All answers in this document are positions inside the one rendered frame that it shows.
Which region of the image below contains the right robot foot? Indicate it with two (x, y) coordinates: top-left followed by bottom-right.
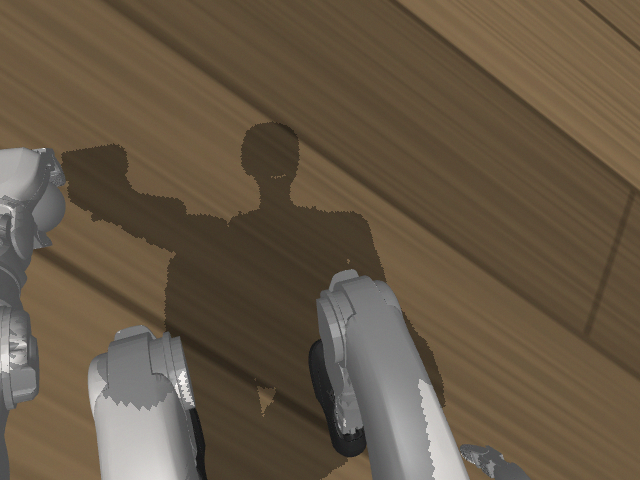
(308, 339), (367, 457)

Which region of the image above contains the left robot hand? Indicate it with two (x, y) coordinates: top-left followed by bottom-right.
(0, 147), (66, 249)

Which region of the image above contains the ball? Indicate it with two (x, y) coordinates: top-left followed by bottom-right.
(32, 181), (66, 232)

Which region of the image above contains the left robot foot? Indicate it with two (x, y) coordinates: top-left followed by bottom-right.
(189, 408), (207, 480)

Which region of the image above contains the left robot arm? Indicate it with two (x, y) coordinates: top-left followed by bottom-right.
(0, 199), (39, 480)

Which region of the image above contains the right robot hand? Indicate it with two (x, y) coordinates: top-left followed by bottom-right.
(460, 444), (531, 480)

